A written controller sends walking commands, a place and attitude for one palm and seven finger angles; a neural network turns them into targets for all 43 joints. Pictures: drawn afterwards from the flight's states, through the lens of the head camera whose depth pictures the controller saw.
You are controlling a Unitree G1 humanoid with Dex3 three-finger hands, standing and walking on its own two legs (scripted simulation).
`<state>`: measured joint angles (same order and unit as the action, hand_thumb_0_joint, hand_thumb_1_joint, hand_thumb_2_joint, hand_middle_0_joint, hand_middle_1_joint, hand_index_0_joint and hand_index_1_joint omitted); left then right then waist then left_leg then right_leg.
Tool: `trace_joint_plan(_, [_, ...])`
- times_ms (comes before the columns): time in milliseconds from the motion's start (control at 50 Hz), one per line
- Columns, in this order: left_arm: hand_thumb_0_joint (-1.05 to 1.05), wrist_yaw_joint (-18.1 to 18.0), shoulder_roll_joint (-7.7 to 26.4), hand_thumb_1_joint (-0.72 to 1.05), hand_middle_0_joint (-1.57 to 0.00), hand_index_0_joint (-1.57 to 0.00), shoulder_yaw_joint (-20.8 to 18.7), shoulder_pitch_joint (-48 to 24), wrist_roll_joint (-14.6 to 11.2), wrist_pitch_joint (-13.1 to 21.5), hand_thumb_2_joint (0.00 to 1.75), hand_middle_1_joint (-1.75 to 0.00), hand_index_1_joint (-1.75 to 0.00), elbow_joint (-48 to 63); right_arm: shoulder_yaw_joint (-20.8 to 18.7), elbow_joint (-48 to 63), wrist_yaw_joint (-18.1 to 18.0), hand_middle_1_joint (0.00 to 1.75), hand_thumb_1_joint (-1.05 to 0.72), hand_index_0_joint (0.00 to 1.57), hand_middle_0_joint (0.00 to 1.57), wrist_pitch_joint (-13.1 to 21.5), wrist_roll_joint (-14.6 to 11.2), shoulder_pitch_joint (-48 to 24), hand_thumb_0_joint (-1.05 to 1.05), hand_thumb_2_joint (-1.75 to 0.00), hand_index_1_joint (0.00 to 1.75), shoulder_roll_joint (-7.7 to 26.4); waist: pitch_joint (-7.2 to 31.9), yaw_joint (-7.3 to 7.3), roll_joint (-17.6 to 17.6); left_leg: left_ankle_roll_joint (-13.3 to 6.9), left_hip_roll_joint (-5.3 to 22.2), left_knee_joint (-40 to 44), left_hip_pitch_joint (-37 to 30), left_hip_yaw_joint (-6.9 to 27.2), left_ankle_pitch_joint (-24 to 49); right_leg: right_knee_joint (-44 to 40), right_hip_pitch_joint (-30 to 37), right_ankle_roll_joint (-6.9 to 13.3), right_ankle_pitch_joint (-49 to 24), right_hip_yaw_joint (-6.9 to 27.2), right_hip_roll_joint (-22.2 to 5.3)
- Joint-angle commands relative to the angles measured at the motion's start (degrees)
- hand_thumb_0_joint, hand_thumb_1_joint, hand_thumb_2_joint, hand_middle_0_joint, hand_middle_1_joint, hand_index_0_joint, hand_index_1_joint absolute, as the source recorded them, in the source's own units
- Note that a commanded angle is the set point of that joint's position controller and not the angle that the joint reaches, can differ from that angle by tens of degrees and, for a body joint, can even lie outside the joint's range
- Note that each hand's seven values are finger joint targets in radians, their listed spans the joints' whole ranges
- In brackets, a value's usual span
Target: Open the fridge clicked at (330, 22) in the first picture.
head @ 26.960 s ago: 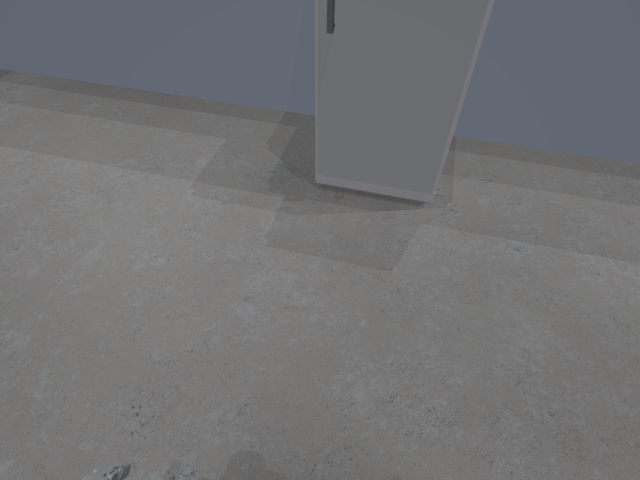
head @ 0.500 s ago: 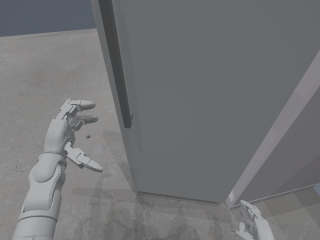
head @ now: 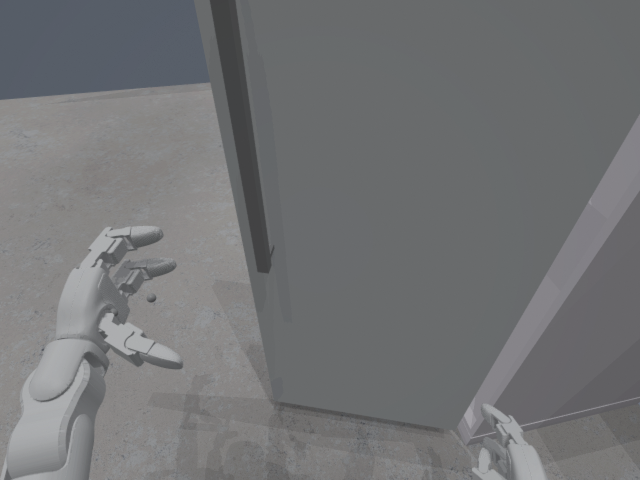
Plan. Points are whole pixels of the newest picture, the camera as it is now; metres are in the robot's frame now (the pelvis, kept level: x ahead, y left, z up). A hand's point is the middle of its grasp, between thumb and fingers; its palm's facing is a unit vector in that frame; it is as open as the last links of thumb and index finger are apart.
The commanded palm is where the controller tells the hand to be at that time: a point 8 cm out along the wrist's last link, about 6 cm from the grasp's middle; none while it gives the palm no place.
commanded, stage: draw the hand back to the body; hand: left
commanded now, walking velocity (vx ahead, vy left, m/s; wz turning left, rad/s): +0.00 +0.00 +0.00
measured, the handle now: (249, 134) +0.48 +0.16 +0.23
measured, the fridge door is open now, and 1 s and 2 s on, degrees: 69 69 69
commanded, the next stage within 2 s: step back with the hand held close in 1.26 s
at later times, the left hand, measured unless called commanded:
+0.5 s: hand (90, 326) +0.22 +0.27 +0.15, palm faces +0.40 -0.87 -0.30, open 12.6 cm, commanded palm +0.17 +0.30 +0.17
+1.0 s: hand (42, 331) +0.19 +0.29 +0.17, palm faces +0.48 -0.79 -0.37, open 7.9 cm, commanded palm +0.14 +0.32 +0.18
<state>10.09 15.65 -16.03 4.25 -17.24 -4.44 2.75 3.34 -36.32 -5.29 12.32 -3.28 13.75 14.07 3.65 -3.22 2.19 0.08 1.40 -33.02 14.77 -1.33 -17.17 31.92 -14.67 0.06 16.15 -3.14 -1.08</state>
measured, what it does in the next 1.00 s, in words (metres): stands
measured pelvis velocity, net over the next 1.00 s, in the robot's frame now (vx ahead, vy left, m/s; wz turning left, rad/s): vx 0.01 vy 0.02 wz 0.00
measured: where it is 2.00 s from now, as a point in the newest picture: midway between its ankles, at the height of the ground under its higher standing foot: outside the picture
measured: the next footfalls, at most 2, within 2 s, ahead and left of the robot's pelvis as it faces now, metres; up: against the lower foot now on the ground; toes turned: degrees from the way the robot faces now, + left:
none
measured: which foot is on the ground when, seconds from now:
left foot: down 0.00-1.00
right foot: down 0.00-1.00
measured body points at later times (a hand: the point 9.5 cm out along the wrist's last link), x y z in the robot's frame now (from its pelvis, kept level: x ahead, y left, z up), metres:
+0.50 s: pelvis +0.00 +0.01 +0.01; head -0.03 +0.00 +0.46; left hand +0.19 +0.31 +0.16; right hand +0.18 -0.20 -0.07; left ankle +0.01 +0.12 -0.73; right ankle +0.01 -0.12 -0.73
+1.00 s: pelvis +0.01 +0.02 +0.01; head -0.02 +0.00 +0.46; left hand +0.16 +0.33 +0.19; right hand +0.20 -0.20 -0.07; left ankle +0.01 +0.12 -0.73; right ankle +0.01 -0.12 -0.73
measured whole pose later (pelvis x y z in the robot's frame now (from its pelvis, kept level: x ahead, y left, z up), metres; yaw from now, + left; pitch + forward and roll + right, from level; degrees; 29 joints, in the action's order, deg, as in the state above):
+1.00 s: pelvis +0.01 +0.02 +0.01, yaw +0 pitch -5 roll -1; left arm -5.0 19.8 -20.4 24.1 -3.9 3.8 20.8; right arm 1.6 -37.8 -4.5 7.5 0.6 11.5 12.9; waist -1.0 -5.3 2.8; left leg -1.1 0.1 -24.1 4.9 -2.0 -13.9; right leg 22.2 -4.5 -1.2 12.3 -2.7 -2.0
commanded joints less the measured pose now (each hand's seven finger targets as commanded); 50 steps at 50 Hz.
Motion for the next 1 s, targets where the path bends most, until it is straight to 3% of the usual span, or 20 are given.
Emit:
trace_joint_plan(0, [0.00,-0.79,10.47,-0.55,-0.25,-0.25,-5.39,-11.43,-0.82,1.77,0.20,-1.15,-1.15,15.87,-2.44,10.10,-0.66,0.30,-0.90,0.20,0.20,3.56,0.08,-8.26,0.00,-0.90,0.30,6.20,5.72,-0.64,0.35,-1.22,-1.45,5.56,-2.30,0.69,9.35,-5.48,2.08,0.67,-9.10,0.46,1.16])
trace_joint_plan(20, [0.00,-1.05,11.03,-0.55,-0.25,-0.25,-5.72,-11.52,-0.69,1.81,0.20,-1.15,-1.15,16.81,-2.44,10.03,-0.78,0.30,-0.90,0.20,0.20,3.58,0.24,-8.28,0.00,-0.90,0.30,6.33,5.79,-0.62,-1.19,-1.40,-1.27,5.53,-2.26,0.91,9.30,-5.68,2.51,0.67,-8.58,0.52,1.29])
trace_joint_plan(60, [0.00,-1.03,10.28,-0.55,-0.25,-0.25,-4.52,-13.11,-0.32,1.90,0.20,-1.15,-1.15,19.06,-2.23,10.10,-0.98,0.30,-0.90,0.20,0.20,3.92,0.24,-8.46,0.00,-0.90,0.30,6.09,5.89,-0.28,1.83,-1.22,-1.32,5.88,-3.38,1.19,8.98,-5.58,2.03,0.77,-8.07,0.34,1.33])
trace_joint_plan(160, [0.00,0.02,10.62,-0.37,-0.24,-0.24,-4.80,-11.72,-0.82,1.11,0.29,-1.04,-1.04,19.39,-1.99,9.51,-1.63,0.30,-0.90,0.20,0.20,4.61,0.12,-8.69,0.00,-0.90,0.30,6.23,4.96,-0.29,0.78,-1.34,-1.24,6.59,-3.98,1.70,7.72,-6.55,2.19,0.74,-6.52,0.15,1.45])
trace_joint_plan(180, [0.00,-6.89,18.67,-0.33,-0.24,-0.24,-6.62,-10.52,7.31,4.45,0.31,-1.02,-1.02,22.11,-2.59,8.74,-1.27,0.30,-0.90,0.20,0.20,4.18,2.40,-9.38,0.00,-0.90,0.30,6.41,0.24,-1.12,1.49,-1.75,-1.85,7.61,-2.15,0.91,6.57,-10.89,2.18,0.46,-4.85,2.59,0.46])
trace_joint_plan(200, [0.00,-9.52,14.01,-0.30,-0.24,-0.24,-4.84,-5.43,7.96,5.47,0.32,-1.00,-1.00,18.67,-2.36,8.13,-0.96,0.30,-0.90,0.20,0.20,3.85,2.81,-9.16,0.00,-0.90,0.30,5.76,-1.08,-0.53,-0.10,-1.63,-1.65,8.38,-1.97,1.12,5.54,-10.70,2.53,0.51,-3.61,1.77,0.06])
trace_joint_plan(220, [0.00,-11.02,13.76,-0.26,-0.24,-0.24,-4.44,-2.76,9.08,6.40,0.34,-0.98,-0.98,18.47,-2.64,7.75,-0.63,0.30,-0.90,0.20,0.20,3.22,3.00,-9.00,0.00,-0.90,0.30,6.11,-0.86,-1.04,-2.72,-1.80,-1.32,8.97,-2.30,1.11,6.01,-11.19,3.88,0.54,-3.85,1.78,0.19])
trace_joint_plan(240, [0.00,-11.87,12.37,-0.22,-0.24,-0.24,-3.47,-0.35,9.60,7.06,0.36,-0.96,-0.96,18.48,-2.56,8.01,-0.50,0.30,-0.90,0.20,0.20,2.49,2.93,-9.18,0.00,-0.90,0.30,5.56,-0.90,-0.72,-2.25,-1.93,-0.99,9.28,-3.34,0.63,6.74,-10.90,4.54,0.38,-4.75,1.82,0.03])
trace_joint_plan(280, [0.00,-13.23,12.43,-0.15,-0.24,-0.24,-2.87,-1.32,10.86,8.66,0.39,-0.92,-0.92,22.06,-2.50,8.20,-0.28,0.30,-0.90,0.20,0.20,1.66,3.09,-9.44,0.00,-0.90,0.30,5.44,1.09,-0.65,2.70,-1.59,-1.01,10.61,-5.31,0.65,6.92,-10.75,6.37,0.62,-5.32,1.71,0.10])
trace_joint_plan(300, [0.00,-13.92,12.99,-0.12,-0.24,-0.24,-3.46,-0.80,11.34,9.29,0.41,-0.89,-0.89,22.89,-2.57,8.12,-0.23,0.30,-0.90,0.20,0.20,1.46,3.26,-9.29,0.00,-0.90,0.30,5.41,1.91,-0.70,3.43,-1.48,-0.95,11.04,-6.18,0.72,7.32,-10.84,6.92,0.69,-5.80,1.60,0.17])
trace_joint_plan(320, [0.00,-14.34,13.21,-0.08,-0.23,-0.23,-3.41,0.22,11.71,9.60,0.43,-0.87,-0.87,22.85,-2.63,7.87,-0.27,0.30,-0.90,0.20,0.20,1.31,3.44,-9.50,0.00,-0.90,0.30,5.71,1.64,-0.82,1.92,-1.62,-0.82,11.38,-6.20,0.74,7.72,-11.28,7.47,0.64,-6.08,1.56,0.31])
trace_joint_plan(420, [0.00,-15.74,14.23,0.10,-0.23,-0.23,-5.02,2.35,12.79,10.93,0.51,-0.77,-0.77,23.50,-3.08,7.55,-0.59,0.30,-0.90,0.20,0.20,0.29,3.74,-9.90,0.00,-0.90,0.30,5.84,0.89,-0.84,-0.78,-1.74,-0.77,13.11,-7.16,1.00,7.95,-12.33,8.75,0.57,-5.95,1.20,0.59])
trace_joint_plan(480, [0.00,-16.15,13.83,0.21,-0.22,-0.22,-5.07,2.34,13.34,11.76,0.57,-0.70,-0.70,25.76,-3.10,7.49,-0.48,0.30,-0.90,0.20,0.20,0.04,3.75,-10.19,0.00,-0.90,0.30,5.46,0.73,-0.91,2.86,-1.22,-0.77,13.95,-8.02,1.51,8.33,-12.02,9.25,0.84,-6.39,0.98,0.69])
trace_joint_plan(560, [0.00,-16.07,13.52,0.36,-0.22,-0.22,-5.91,6.51,13.21,12.00,0.64,-0.62,-0.62,25.79,-3.40,7.40,-0.25,0.30,-0.90,0.20,0.20,-0.52,3.92,-10.27,0.00,-0.90,0.30,5.43,-0.42,-1.17,0.86,-1.16,-0.61,14.21,-7.77,1.31,10.25,-12.29,10.06,0.73,-7.91,0.77,0.76])
trace_joint_plan(660, [0.00,-16.02,13.82,0.54,-0.21,-0.21,-7.35,9.01,13.38,12.32,0.73,-0.51,-0.51,27.91,-3.64,7.50,0.18,0.30,-0.90,0.20,0.20,-0.89,4.02,-10.08,0.00,-0.90,0.30,5.36,-0.59,-1.44,2.92,-0.67,-0.44,14.35,-8.16,1.53,12.64,-11.94,10.64,0.88,-9.62,0.69,0.89])
trace_joint_plan(720, [0.00,-16.03,15.17,0.65,-0.21,-0.21,-9.62,12.02,13.26,12.34,0.78,-0.45,-0.45,27.87,-4.01,7.57,0.21,0.30,-0.90,0.20,0.20,-1.10,4.19,-9.77,0.00,-0.90,0.30,5.63,-0.26,-1.85,-0.16,-0.73,-0.42,14.19,-7.88,1.35,13.97,-11.99,11.38,0.80,-10.93,0.46,1.11])
trace_joint_plan(860, [0.00,-16.15,15.53,0.90,-0.20,-0.20,-11.22,13.59,13.23,12.42,0.90,-0.30,-0.30,31.04,-4.11,7.86,0.37,0.30,-0.90,0.20,0.20,-1.39,4.07,-9.67,0.00,-0.90,0.30,5.10,-0.22,-1.80,3.71,-0.48,-0.43,13.65,-8.40,0.96,15.18,-11.83,11.26,0.86,-11.77,0.65,0.87])
trace_joint_plan(920, [0.00,-16.00,14.34,0.90,-0.20,-0.20,-9.69,13.45,13.09,11.95,0.90,-0.30,-0.30,29.17,-4.23,7.70,0.07,0.30,-0.90,0.20,0.20,-1.43,4.07,-9.80,0.00,-0.90,0.30,5.38,-2.12,-1.34,0.00,-1.13,-0.46,13.65,-8.30,0.45,13.32,-12.86,9.64,0.55,-10.64,0.55,0.85])
trace_joint_plan(980, [0.00,-16.19,14.55,0.90,-0.20,-0.20,-9.78,12.39,13.14,11.81,0.90,-0.30,-0.30,29.19,-4.17,7.63,-0.07,0.30,-0.90,0.20,0.20,-1.53,4.09,-9.85,0.00,-0.90,0.30,5.27,-1.81,-1.30,0.51,-1.25,-0.66,13.65,-8.36,0.43,12.39,-12.89,9.54,0.45,-9.82,0.70,0.79])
